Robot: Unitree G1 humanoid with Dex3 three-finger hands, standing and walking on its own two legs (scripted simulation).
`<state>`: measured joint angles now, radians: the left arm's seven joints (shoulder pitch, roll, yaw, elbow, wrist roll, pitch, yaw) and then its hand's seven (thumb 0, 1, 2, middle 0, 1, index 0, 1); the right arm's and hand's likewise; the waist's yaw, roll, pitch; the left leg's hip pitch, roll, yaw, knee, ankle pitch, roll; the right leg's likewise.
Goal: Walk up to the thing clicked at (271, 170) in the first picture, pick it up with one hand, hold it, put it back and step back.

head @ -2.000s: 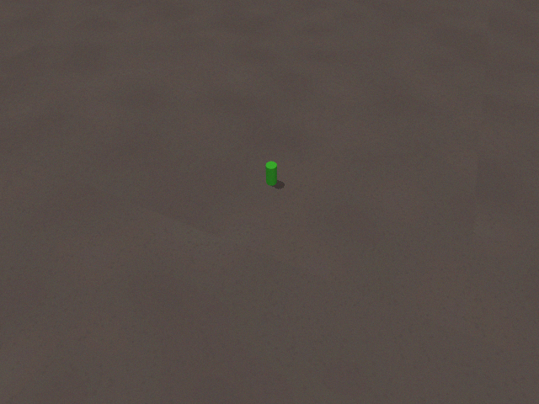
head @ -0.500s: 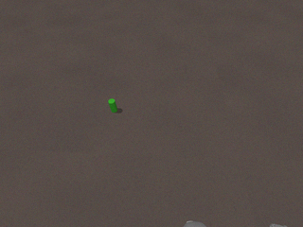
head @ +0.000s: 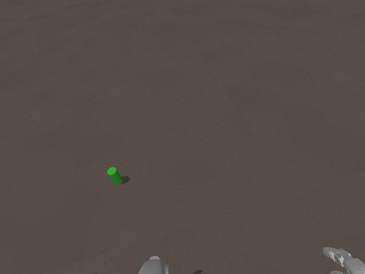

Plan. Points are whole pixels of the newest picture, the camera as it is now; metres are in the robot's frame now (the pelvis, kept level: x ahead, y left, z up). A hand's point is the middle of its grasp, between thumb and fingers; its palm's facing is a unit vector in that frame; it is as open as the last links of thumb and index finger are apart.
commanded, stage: walk up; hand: left
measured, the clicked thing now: (115, 176) +0.83 +0.51 -0.68
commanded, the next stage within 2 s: none
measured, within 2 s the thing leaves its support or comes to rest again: neither
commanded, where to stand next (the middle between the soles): +0.42 +0.68 m, yaw -53 degrees
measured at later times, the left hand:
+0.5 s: hand (32, 228) +0.30 +0.45 -0.11, palm faces -0.27 -0.75 -0.60, open 7.3 cm
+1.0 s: hand (3, 181) +0.48 +0.64 -0.12, palm faces -0.47 -0.66 -0.59, open 7.3 cm
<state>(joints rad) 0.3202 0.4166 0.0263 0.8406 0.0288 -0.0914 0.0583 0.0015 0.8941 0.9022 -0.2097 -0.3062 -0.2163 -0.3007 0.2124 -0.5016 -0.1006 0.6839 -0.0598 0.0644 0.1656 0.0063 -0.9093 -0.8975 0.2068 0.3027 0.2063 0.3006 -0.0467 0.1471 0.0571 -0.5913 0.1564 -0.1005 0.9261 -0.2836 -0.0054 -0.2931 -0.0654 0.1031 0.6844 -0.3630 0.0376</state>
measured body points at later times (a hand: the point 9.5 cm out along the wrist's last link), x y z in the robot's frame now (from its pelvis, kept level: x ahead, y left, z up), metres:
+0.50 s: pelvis +0.13 +0.18 -0.01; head +0.16 +0.12 +0.44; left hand +0.31 +0.49 -0.07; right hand +0.09 -0.15 -0.14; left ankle +0.17 +0.28 -0.65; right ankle +0.15 +0.05 -0.71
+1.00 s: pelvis +0.25 +0.41 -0.01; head +0.29 +0.36 +0.43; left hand +0.50 +0.68 -0.08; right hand +0.17 +0.09 -0.12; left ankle +0.31 +0.45 -0.71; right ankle +0.26 +0.31 -0.68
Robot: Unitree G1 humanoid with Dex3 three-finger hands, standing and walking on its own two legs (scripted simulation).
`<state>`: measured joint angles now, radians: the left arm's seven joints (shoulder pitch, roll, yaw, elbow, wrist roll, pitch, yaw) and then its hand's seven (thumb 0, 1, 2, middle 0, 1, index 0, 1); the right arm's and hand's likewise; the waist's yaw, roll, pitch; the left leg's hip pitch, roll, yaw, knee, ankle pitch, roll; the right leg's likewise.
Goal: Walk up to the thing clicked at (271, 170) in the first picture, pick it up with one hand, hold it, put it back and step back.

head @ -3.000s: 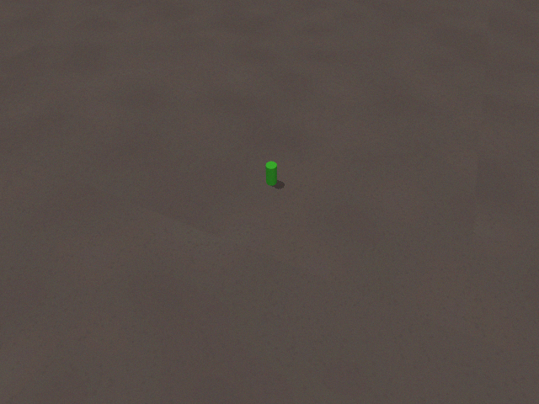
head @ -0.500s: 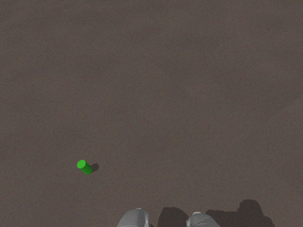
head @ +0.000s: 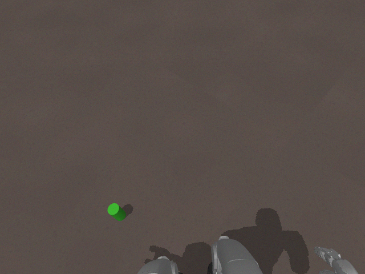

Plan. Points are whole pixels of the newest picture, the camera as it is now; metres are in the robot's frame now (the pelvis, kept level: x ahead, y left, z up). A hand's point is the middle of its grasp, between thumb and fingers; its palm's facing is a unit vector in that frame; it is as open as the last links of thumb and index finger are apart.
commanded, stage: walk up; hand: left
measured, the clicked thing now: (117, 212) +0.46 +0.37 -0.67
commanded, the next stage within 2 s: none
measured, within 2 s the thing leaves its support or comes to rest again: neither
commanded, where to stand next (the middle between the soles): +0.02 +0.32 m, yaw -23 degrees
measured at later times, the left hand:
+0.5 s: hand out of the picture +0.07 +0.60 -0.13, palm faces -0.13 -0.75 -0.65, open 7.3 cm
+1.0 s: hand out of the picture +0.09 +0.66 -0.14, palm faces -0.37 -0.83 -0.42, open 7.4 cm
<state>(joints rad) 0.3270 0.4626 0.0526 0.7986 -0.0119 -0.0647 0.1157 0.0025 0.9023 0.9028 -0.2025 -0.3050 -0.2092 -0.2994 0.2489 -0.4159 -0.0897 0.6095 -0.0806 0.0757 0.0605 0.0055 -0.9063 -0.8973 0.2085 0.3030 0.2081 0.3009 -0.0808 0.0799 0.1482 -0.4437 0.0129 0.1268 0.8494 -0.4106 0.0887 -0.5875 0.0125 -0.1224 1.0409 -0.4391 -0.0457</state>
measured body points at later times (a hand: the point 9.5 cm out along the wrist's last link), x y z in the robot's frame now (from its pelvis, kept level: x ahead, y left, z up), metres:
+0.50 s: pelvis -0.07 +0.27 -0.03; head -0.03 +0.24 +0.42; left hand +0.07 +0.63 -0.09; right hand -0.03 -0.08 -0.13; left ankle -0.03 +0.38 -0.70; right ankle +0.00 +0.05 -0.65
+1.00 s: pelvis -0.07 +0.43 +0.00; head -0.07 +0.42 +0.45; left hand +0.11 +0.70 -0.11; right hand -0.13 +0.10 -0.10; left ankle +0.01 +0.51 -0.70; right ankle -0.10 +0.28 -0.68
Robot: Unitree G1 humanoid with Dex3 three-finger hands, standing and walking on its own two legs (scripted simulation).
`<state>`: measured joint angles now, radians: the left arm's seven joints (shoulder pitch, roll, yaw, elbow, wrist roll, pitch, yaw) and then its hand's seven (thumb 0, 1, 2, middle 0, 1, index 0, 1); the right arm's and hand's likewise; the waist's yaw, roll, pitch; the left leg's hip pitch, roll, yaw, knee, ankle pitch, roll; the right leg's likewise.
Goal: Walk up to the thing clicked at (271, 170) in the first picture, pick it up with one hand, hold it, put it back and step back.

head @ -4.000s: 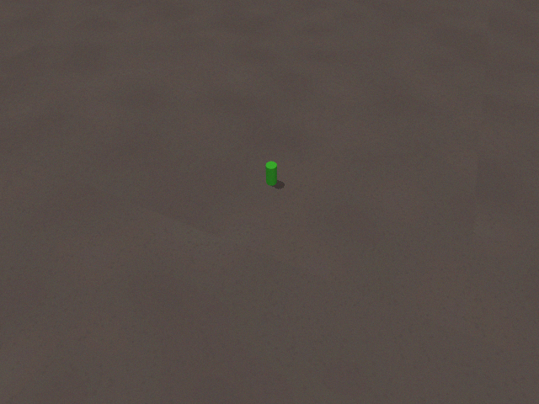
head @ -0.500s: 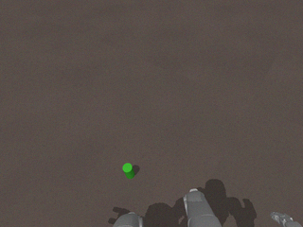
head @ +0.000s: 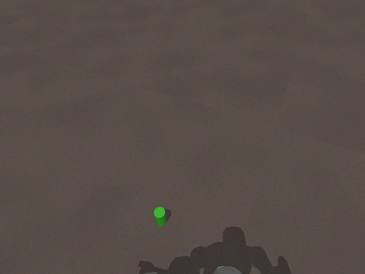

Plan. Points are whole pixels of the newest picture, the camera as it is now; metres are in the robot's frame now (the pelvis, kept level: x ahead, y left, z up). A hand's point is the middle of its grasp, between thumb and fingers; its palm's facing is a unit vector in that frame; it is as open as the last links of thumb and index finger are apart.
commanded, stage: walk up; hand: left
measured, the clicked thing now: (160, 216) +0.51 +0.14 -0.68
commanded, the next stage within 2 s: stand in 1.94 s
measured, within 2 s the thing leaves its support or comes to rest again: neither
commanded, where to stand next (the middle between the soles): +0.12 -0.07 m, yaw -2 degrees
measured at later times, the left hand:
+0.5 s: hand out of the picture +0.11 +0.23 -0.13, palm faces -0.15 -0.92 -0.37, open 7.3 cm
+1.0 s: hand (120, 246) +0.21 +0.17 -0.10, palm faces -0.10 -0.93 -0.36, open 7.3 cm
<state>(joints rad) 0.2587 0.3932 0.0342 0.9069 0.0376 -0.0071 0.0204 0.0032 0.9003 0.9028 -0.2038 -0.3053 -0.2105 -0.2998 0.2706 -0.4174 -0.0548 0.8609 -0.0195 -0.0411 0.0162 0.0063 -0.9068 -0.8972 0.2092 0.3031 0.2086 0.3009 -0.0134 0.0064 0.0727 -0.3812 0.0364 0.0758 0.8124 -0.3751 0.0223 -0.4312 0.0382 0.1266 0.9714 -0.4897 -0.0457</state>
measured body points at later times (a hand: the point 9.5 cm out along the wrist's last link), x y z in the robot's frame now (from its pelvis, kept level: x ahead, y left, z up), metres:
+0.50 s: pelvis +0.03 -0.03 +0.02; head +0.06 -0.03 +0.47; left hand +0.12 +0.28 -0.10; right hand +0.03 -0.36 -0.10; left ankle +0.05 +0.10 -0.69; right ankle +0.02 -0.16 -0.70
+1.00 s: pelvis +0.06 -0.06 +0.04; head +0.07 -0.08 +0.48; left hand +0.22 +0.22 -0.08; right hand +0.13 -0.38 -0.10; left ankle +0.07 +0.09 -0.70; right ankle +0.03 -0.16 -0.70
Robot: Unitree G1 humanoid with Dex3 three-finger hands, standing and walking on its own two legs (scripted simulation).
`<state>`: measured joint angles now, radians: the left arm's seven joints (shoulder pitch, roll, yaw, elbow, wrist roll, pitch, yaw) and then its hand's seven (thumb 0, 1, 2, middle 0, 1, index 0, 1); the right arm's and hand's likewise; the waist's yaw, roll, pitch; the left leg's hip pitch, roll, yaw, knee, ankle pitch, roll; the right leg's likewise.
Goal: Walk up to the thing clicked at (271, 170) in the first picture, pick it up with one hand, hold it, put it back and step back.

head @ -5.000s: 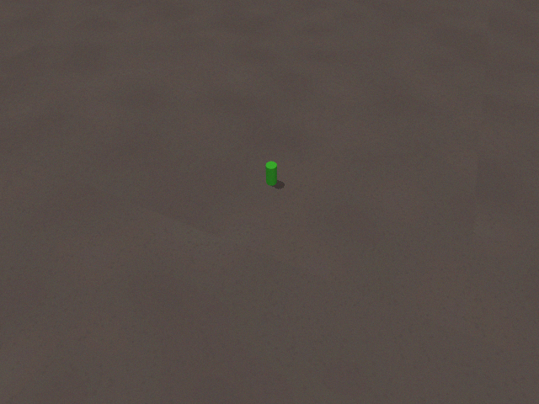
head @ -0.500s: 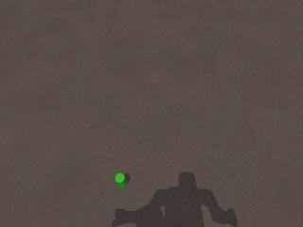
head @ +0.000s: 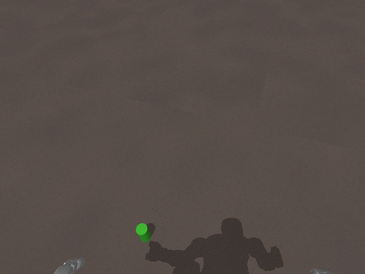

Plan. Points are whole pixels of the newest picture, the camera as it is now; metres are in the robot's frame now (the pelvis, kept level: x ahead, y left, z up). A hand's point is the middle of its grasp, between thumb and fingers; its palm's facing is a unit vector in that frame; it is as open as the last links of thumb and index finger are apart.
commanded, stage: walk up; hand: left
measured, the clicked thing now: (143, 232) +0.43 +0.24 -0.71
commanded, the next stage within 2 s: stand in 0.94 s
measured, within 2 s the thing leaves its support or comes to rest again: neither
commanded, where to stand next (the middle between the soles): +0.06 +0.00 m, yaw +4 degrees
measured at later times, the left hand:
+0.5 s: hand out of the picture +0.10 +0.26 -0.15, palm faces +0.03 -0.94 -0.33, open 7.3 cm
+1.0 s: hand out of the picture +0.09 +0.27 -0.15, palm faces +0.03 -0.94 -0.33, open 7.3 cm
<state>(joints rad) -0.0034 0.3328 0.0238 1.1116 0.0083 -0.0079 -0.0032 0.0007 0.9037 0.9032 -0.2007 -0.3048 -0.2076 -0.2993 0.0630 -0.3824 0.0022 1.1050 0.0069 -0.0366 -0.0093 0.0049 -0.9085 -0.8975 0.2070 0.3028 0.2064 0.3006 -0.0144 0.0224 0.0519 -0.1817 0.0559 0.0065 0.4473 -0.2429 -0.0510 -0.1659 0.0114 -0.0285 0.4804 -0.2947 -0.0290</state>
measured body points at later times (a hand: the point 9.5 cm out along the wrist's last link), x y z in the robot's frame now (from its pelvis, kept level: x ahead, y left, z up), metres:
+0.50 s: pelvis +0.00 +0.01 +0.01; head +0.03 +0.01 +0.45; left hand +0.10 +0.31 -0.13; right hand +0.08 -0.29 -0.13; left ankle +0.00 +0.16 -0.74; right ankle -0.02 -0.10 -0.74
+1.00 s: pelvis +0.01 +0.02 +0.01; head +0.02 +0.02 +0.46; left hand +0.09 +0.32 -0.13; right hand +0.11 -0.28 -0.12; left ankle +0.00 +0.16 -0.74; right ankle -0.02 -0.10 -0.74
